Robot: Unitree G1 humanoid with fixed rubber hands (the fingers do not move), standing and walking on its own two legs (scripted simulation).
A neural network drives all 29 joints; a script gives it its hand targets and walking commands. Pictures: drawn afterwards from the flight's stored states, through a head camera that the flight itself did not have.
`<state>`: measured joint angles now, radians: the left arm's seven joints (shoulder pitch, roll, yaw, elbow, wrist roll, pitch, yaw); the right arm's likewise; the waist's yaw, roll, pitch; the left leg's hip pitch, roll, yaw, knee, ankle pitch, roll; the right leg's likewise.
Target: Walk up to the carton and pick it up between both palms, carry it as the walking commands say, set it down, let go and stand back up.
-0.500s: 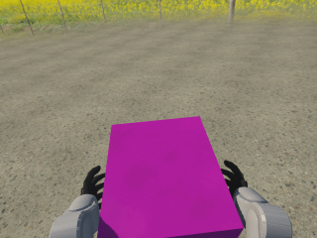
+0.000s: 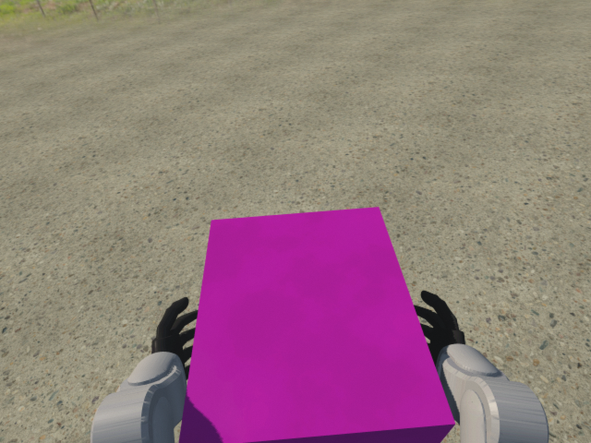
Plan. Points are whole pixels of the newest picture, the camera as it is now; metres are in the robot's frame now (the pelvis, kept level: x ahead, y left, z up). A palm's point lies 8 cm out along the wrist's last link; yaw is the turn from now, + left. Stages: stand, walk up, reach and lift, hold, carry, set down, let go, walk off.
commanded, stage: carry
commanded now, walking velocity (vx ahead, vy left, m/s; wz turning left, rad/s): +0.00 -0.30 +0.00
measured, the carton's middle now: (306, 356) +0.26 +0.00 +0.01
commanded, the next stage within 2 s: none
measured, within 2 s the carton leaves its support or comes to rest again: neither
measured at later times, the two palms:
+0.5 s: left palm (300, 371) +0.19 +0.00 +0.12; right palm out of the picture +0.19 -0.31 +0.13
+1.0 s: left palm (529, 383) +0.17 -0.22 +0.11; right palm out of the picture +0.20 -0.53 +0.12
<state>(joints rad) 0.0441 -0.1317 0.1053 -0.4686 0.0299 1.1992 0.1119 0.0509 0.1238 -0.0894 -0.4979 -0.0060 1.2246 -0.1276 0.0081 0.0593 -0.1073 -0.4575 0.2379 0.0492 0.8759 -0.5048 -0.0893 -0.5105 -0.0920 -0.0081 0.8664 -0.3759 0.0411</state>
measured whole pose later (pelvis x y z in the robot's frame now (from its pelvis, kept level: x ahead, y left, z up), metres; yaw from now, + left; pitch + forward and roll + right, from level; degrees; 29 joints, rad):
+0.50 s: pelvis -0.03 -0.16 +0.04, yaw +1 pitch +1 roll -2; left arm 0.02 -0.13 0.09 -0.49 0.05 1.21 0.12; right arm 0.08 0.14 -0.11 -0.49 0.01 1.16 -0.10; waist 0.00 -0.01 -0.11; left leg -0.30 0.13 0.16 0.58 -0.28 0.00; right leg -0.64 -0.08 0.04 1.15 -0.30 0.04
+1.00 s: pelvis -0.04 -0.39 +0.02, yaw +4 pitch +4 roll +0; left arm 0.08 -0.14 0.11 -0.54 0.01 1.11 0.10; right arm 0.04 0.13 -0.07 -0.57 -0.01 1.19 -0.13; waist 0.00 -0.01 -0.12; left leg -0.48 0.04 0.17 0.94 -0.52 0.01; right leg -0.43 0.05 -0.23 0.61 -0.28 -0.16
